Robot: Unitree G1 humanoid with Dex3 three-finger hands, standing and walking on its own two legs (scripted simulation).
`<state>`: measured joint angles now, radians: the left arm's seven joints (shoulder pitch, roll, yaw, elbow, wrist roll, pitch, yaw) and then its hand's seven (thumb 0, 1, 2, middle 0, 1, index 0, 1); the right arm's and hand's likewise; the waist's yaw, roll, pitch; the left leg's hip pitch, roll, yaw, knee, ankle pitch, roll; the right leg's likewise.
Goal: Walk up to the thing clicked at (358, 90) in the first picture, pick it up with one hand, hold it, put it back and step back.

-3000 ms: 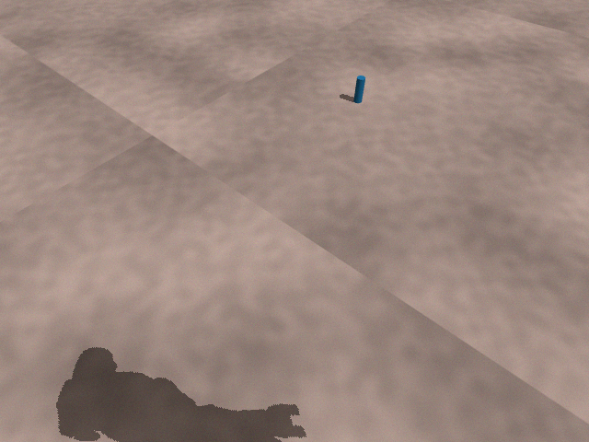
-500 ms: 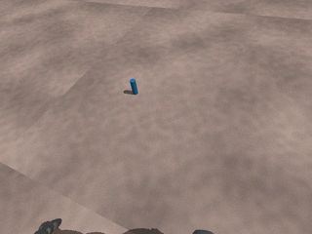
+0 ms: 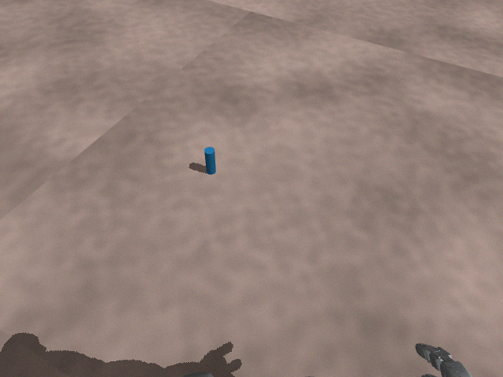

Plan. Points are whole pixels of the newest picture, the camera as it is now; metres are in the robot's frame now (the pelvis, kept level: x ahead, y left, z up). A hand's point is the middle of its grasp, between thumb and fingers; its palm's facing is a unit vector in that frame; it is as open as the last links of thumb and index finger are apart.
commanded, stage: walk up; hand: left
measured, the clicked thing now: (210, 161) +1.16 +0.18 -0.69
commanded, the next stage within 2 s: none
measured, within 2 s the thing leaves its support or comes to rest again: neither
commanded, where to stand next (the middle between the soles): +0.74 +0.00 m, yaw -2 degrees
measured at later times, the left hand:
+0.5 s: hand (145, 265) +0.33 +0.22 -0.11, palm faces -0.04 -0.92 -0.39, open 7.4 cm
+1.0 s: hand (119, 240) +0.41 +0.30 -0.16, palm faces -0.02 -0.94 -0.34, open 7.4 cm
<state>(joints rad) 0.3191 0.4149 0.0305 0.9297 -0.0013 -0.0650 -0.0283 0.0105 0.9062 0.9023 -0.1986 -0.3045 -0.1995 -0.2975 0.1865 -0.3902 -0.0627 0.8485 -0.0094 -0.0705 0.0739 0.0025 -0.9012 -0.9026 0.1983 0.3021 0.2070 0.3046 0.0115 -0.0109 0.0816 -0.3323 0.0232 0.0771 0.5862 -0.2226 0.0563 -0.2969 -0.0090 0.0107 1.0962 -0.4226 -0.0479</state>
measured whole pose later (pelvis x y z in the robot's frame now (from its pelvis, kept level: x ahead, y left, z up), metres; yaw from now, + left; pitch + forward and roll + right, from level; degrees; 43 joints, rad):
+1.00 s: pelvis +0.39 +0.02 +0.00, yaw +1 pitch -3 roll -2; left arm 0.34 0.43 0.04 0.92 0.00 -0.05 -0.03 0.01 0.91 0.90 -0.20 -0.30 -0.20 -0.30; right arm 0.25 -0.39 -0.06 0.85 -0.02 -0.07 0.07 0.00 -0.90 -0.90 0.20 0.30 0.21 0.30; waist 0.00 -0.03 0.08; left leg -0.32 0.05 0.06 0.58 -0.22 0.04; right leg -0.34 -0.01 0.00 1.05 -0.45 -0.05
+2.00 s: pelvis +0.65 +0.06 +0.00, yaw -2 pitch -3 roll -1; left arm 0.28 0.42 0.02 0.91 0.00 -0.02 -0.01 0.01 0.91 0.90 -0.20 -0.30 -0.20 -0.30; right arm 0.25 -0.37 -0.03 0.88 -0.02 -0.05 0.03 0.00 -0.90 -0.90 0.20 0.30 0.21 0.31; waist -0.01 -0.06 0.10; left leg -0.32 0.03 0.06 0.55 -0.19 0.04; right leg -0.41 -0.03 0.02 0.94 -0.42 -0.03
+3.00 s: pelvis +0.70 +0.03 +0.02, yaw -3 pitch -2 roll +0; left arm 0.08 0.34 0.01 1.17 0.00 0.00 -0.02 0.01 0.91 0.90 -0.20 -0.30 -0.20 -0.30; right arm 0.09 -0.36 0.01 1.16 -0.01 -0.03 0.01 0.00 -0.90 -0.90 0.20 0.30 0.21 0.30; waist 0.00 0.01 0.04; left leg -0.16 0.03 0.05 0.35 -0.15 -0.01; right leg -0.12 -0.01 -0.03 0.33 -0.18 0.00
